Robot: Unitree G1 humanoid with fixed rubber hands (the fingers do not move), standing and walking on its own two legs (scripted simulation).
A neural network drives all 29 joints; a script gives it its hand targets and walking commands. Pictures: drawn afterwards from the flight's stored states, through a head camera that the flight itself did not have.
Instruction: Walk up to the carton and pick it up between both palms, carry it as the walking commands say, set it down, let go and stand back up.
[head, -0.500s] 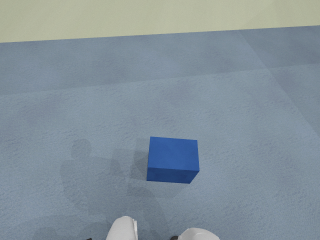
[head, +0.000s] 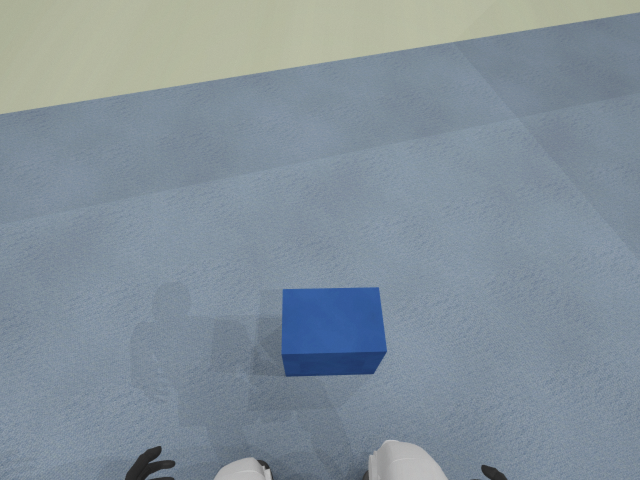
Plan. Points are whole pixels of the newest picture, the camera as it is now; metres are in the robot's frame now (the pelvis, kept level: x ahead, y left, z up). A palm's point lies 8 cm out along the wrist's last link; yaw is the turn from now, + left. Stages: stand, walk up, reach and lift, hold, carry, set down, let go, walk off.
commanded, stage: walk up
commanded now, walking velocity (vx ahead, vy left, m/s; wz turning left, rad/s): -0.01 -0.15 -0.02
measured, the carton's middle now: (330, 333) +0.49 -0.05 -0.65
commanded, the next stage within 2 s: stand in 1.90 s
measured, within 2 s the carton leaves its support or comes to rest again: neither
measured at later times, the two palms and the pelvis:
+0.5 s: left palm out of the picture +0.04 +0.14 -0.13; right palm out of the picture +0.00 -0.28 -0.15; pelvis -0.01 -0.07 +0.00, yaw +2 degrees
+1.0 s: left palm out of the picture -0.10 +0.16 -0.14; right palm out of the picture +0.00 -0.27 -0.13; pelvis -0.01 -0.04 +0.01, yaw +3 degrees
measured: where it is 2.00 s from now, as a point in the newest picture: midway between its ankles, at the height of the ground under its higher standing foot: outside the picture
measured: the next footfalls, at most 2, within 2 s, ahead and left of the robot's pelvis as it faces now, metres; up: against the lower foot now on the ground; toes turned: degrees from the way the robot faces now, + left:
right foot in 0.06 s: +0.04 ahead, -0.15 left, +0.00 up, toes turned -6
left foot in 0.44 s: -0.01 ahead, +0.05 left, +0.00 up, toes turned +4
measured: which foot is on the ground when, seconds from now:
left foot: down 0.00-0.06, up 0.08-0.42, down 0.44-0.76, up 0.78-1.00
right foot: up 0.00-0.04, down 0.06-1.00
